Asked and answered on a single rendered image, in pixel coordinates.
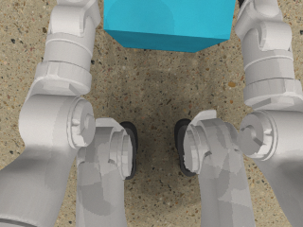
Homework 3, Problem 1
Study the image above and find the right robot forearm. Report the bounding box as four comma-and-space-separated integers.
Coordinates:
234, 0, 303, 113

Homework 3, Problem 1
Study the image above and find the left robot upper arm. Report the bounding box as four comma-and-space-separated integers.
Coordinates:
0, 94, 97, 227

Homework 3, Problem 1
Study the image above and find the carton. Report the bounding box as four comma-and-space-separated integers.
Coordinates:
103, 0, 236, 53

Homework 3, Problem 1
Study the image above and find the left robot forearm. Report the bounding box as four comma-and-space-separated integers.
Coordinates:
18, 0, 101, 137

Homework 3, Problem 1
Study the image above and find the left robot shin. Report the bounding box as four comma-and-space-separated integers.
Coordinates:
76, 117, 133, 177

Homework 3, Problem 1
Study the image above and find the right robot upper arm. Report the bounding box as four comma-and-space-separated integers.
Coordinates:
237, 109, 303, 227

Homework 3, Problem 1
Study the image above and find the robot right foot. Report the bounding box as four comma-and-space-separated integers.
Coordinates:
174, 118, 196, 177

